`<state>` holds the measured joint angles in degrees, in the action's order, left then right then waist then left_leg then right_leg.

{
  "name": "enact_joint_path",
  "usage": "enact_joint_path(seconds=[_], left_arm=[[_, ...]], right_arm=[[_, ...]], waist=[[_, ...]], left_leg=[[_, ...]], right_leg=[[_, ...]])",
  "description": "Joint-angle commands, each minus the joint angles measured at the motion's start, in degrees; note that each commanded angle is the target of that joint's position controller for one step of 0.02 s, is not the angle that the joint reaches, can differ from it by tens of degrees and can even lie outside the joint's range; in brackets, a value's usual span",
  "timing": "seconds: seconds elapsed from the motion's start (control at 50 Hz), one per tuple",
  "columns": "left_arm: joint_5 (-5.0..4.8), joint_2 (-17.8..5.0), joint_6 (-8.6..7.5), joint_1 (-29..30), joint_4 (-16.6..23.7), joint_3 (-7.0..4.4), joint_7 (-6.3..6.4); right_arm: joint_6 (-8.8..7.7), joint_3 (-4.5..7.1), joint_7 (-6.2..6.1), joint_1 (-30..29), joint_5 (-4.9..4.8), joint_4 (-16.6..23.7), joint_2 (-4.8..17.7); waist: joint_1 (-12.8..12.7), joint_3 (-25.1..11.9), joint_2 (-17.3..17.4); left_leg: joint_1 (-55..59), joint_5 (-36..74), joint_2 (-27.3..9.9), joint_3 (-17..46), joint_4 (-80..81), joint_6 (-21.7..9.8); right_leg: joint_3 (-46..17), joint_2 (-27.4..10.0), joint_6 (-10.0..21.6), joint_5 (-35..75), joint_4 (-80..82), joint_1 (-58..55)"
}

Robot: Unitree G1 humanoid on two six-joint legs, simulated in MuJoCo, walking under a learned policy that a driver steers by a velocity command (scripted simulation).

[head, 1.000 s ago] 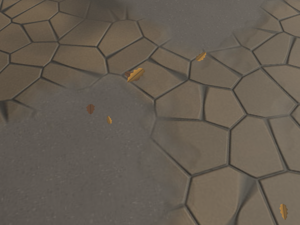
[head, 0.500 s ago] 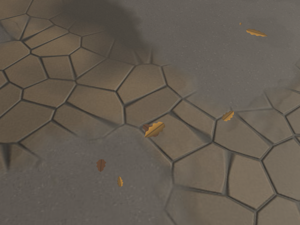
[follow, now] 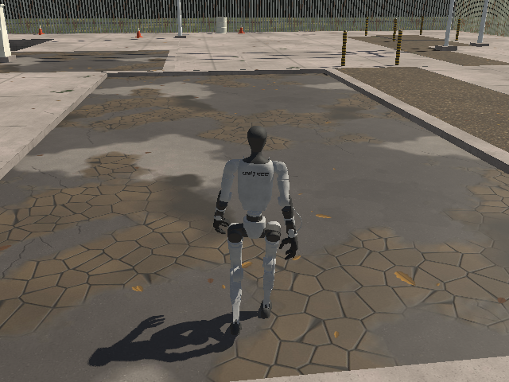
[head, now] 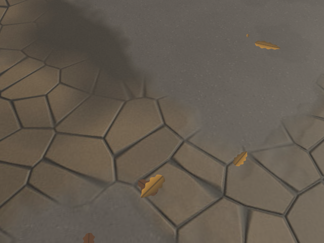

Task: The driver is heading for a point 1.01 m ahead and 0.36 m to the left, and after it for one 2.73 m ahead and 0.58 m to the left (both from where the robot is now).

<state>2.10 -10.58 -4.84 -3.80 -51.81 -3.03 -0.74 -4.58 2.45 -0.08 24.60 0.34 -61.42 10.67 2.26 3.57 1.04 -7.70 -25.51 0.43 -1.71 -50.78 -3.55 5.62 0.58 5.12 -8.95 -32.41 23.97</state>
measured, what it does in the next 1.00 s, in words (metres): walks ahead, turning left: left foot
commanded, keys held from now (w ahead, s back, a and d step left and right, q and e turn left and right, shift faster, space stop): w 0.06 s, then w+q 0.94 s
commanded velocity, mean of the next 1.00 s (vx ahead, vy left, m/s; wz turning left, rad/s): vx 0.50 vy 0.00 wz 0.42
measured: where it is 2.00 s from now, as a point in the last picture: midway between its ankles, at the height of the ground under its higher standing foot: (95, 150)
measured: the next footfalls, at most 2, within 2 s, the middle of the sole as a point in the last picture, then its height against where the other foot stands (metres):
left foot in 0.50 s outside the picture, level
right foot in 1.06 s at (151, 172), level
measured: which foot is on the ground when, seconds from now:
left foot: up 0.00-0.48, down 0.50-1.00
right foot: down 0.00-0.52, up 0.54-1.00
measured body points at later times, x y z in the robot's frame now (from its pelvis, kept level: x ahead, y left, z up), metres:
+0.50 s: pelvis +0.26 +0.02 -0.01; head +0.30 +0.03 +0.44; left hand +0.15 +0.24 -0.15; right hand +0.47 -0.17 -0.13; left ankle +0.36 +0.09 -0.73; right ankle +0.09 -0.08 -0.72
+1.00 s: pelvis +0.53 +0.08 +0.01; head +0.56 +0.11 +0.46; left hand +0.63 +0.38 -0.08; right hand +0.61 -0.19 -0.11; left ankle +0.36 +0.09 -0.73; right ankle +0.73 +0.03 -0.70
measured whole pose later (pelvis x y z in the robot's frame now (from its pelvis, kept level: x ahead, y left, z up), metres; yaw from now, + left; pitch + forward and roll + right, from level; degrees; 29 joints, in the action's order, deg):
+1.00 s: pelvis +0.53 +0.08 +0.01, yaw +29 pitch +2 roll +0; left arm 1.7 -13.7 -2.2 0.2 -41.9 -1.5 -1.5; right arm -2.9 4.3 -0.7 26.6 0.8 -51.9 14.9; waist 5.9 2.0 -1.9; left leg 2.5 -20.3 7.8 11.6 -17.1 -6.6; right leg -1.1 -1.9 -1.2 -4.0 -35.1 34.0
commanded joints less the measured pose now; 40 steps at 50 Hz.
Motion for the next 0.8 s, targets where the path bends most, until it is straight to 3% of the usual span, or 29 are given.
enact_joint_path(seconds=[0.02, 0.04, 0.06, 0.08, 0.12, 0.18, 0.28, 0.36, 0.42, 0.46, 0.48, 0.5, 0.52, 0.54, 0.56, 0.58, 0.6, 0.64, 0.66, 0.72, 0.8], left_arm=[[-1.04, -8.56, 0.51, -13.34, -2.17, -2.33, 0.14], [-0.94, -6.18, 0.14, -11.26, -2.15, -1.6, 0.16], [-1.25, -4.39, -0.23, -11.11, -2.93, -0.99, 0.42], [-1.09, -3.66, -0.64, -11.99, -3.47, -0.72, 0.65], [-1.11, -4.64, -1.58, -15.1, -4.56, -0.81, 0.93], [-0.99, -5.54, -2.03, -18.18, -5.37, -0.84, 1.17], [-1.08, -4.93, -2.21, -20.96, -5.75, -0.2, 1.6], [-1.01, -5.93, -2.03, -24.9, -7.16, -0.23, 2.45], [-0.79, -7.5, -1.43, -24.58, -7.39, -0.57, 3.16], [-0.51, -9.05, -0.66, -23.37, -7.08, -1.03, 3.48], [-0.52, -9.8, -0.15, -22.8, -6.58, -1.27, 3.34], [-0.86, -10.21, 0.06, -21.33, -5.42, -1.38, 2.98], [-1.71, -6.57, -0.12, -21.4, -2.33, -0.66, 2.25], [-2.01, -6.25, -0.6, -19.59, 1.36, -0.85, 1.33], [-1.21, -7.87, -1.11, -13.17, 2.69, -1.06, 1.01], [-1.65, -7.68, -1.8, -11.82, 3.54, -0.85, 0.77], [-1.44, -7.34, -1.74, -12.65, 2.84, -0.95, 0.91], [0.46, -6.36, 0.5, -14.66, 2.67, -0.8, 0.79], [0.8, -6.15, 1.48, -14.49, 3.08, -0.82, 0.57], [0.72, -6.16, 2.78, -9.45, 5.62, -0.77, 0.12], [0.38, -7.04, 3.1, 0.26, 9.51, -0.71, -0.09]], right_arm=[[-0.9, 1.39, 0.45, -1.91, 0.35, 4.99, 5.89], [-0.82, 1.36, 0.58, -3.38, 0.42, 5.19, 4.62], [-0.11, 1.38, 0.74, -3.12, 1.32, 5.27, 3.97], [0.77, 1.22, 1.01, -1.31, 1.64, 4.37, 2.71], [1.86, 1.37, 1.44, -1.48, 1.59, 4.42, 2.26], [2.74, 1.48, 1.77, -7.88, 1.38, 6.65, 2.75], [2.42, 0.66, 2.35, -17.81, 1.03, 10.48, 1.96], [2.22, -0.01, 2.7, -24.53, 1.23, 13.74, 1.6], [2.08, 0.45, 2.46, -23.43, 1.31, 14.45, 2.54], [2.06, 1.37, 2.03, -16.9, 1.44, 12.92, 4.12], [1.83, 2.14, 1.91, -11.08, 1.63, 11.23, 5.44], [1.52, 3.4, 1.56, -3.1, 2.34, 9.04, 8.04], [1.55, 5.22, 0.83, 1.4, 2.83, 9.02, 14.14], [2.27, 5.66, 1.08, -0.53, 1.47, 9.87, 16.79], [2.77, 5.26, 0.77, -2.78, 0.34, 9.58, 15.25], [2.73, 4.53, 0.52, -5.89, 0.09, 9.92, 12.47], [2.51, 3.86, 0.41, -8.53, 0.2, 10.32, 10.1], [1.54, 3.03, -0.03, -10.29, -0.43, 10.83, 8.38], [0.91, 3.02, 0.0, -9.33, -0.59, 10.74, 8.82], [0.38, 3.5, 0.07, -5.96, -0.57, 10.55, 11.37], [0.81, 3.48, 0.13, -0.55, -0.46, 10.61, 11.56]], waist=[[-5.25, -6.47, -4.07], [-3.54, -3.14, -3.77], [-1.85, -1.55, -4.87], [-0.98, -1.81, -5.07], [-0.38, -1.58, -4.51], [-1.11, 0.89, -4.36], [-2.8, 2.68, -4.21], [-4.65, 3.61, -4.21], [-3.16, 1.76, -5.26], [-0.16, -2.42, -6.96], [2.12, -5.78, -7.04], [6.25, -9.71, -5.01], [6.6, -15.66, 4.12], [3.64, -18.85, 9.49], [3.42, -11.55, 1.45], [1.65, -6.12, -0.63], [-1.12, -2.77, -4.0], [-4.01, -2.49, -2.47], [-4.29, -2.87, -1.88], [-3.41, -2.1, -0.09], [0.25, -1.09, 1.85]], left_leg=[[-28.75, 4.81, -2.85, 4.3, -21.92, -2.12], [-26.74, 7.92, -4.73, 4.1, -18.2, -2.05], [-24.13, 9.31, -5.78, 3.93, -15.39, -1.48], [-21.98, 10.01, -5.71, 3.75, -14.68, -1.03], [-22.63, 11.66, -5.21, 3.52, -14.08, -0.49], [-29.01, 17.37, -5.73, 3.87, -10.58, 0.05], [-30.74, 25.94, -4.76, 0.7, 3.03, 0.44], [-29.56, 25.24, -3.55, -4.11, 12.07, -1.22], [-25.09, 18.95, -0.38, -6.96, 15.35, -4.05], [-17.61, 13.36, 3.39, -8.74, 16.0, -6.78], [-10.73, 12.6, 5.03, -8.56, 18.43, -8.32], [1.65, 13.73, 3.56, -4.11, 22.94, -10.76], [16.97, 11.65, -11.8, 17.2, 24.37, -16.58], [24.7, 15.97, -21.54, 45.18, 33.19, -23.81], [19.88, 14.68, -19.22, 36.34, 34.58, -21.08], [12.27, 17.43, -17.63, 30.07, 36.12, -18.51], [5.82, 22.94, -14.62, 25.1, 37.36, -15.71], [-0.88, 30.28, -10.04, 18.36, 38.21, -13.44], [-1.67, 33.52, -8.98, 17.32, 38.22, -13.45], [-2.52, 35.19, -6.83, 15.71, 39.22, -12.47], [2.53, 34.75, -6.24, 17.75, 39.04, -10.13]], right_leg=[[-29.21, -20.01, 9.55, -8.67, 19.23, -26.1], [-23.74, -17.04, 7.31, -4.94, 21.24, -20.53], [-19.64, -14.67, 5.77, -1.03, 22.46, -16.47], [-16.48, -13.88, 5.08, 1.53, 23.08, -15.06], [-12.65, -13.4, 4.99, 7.41, 23.88, -14.82], [-8.13, -13.11, 4.17, 9.56, 25.62, -16.29], [-1.13, -12.0, 2.54, 17.39, 25.73, -19.34], [2.43, -13.82, 2.38, 25.35, 23.75, -25.66], [5.23, -14.94, 1.72, 43.54, 16.68, -30.93], [6.91, -15.4, 1.58, 56.88, 5.28, -32.47], [7.27, -15.32, 1.45, 55.86, -4.2, -30.86], [8.02, -14.28, 0.14, 45.65, -17.82, -22.72], [8.66, -8.84, -2.15, 12.29, -38.81, -4.9], [-1.17, 2.81, -3.85, -22.15, -52.82, 12.72], [-7.75, -2.28, -3.1, -16.12, -51.56, 18.99], [-7.39, -4.34, -3.05, -11.12, -46.82, 18.24], [-7.33, -6.05, -3.38, -9.2, -41.48, 14.92], [-7.43, -7.41, -5.19, -8.58, -35.6, 8.58], [-6.85, -7.24, -5.99, -8.57, -34.12, 7.95], [-5.46, -7.24, -7.88, -3.58, -27.8, 10.86], [-5.48, -6.42, -8.72, 3.85, -18.42, 16.89]])
Keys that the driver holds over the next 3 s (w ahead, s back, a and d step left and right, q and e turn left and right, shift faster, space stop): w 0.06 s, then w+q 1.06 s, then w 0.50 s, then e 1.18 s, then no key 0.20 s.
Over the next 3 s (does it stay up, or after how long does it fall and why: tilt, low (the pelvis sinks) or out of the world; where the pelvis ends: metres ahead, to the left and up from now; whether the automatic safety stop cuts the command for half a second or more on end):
stays up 0.90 0.37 0.01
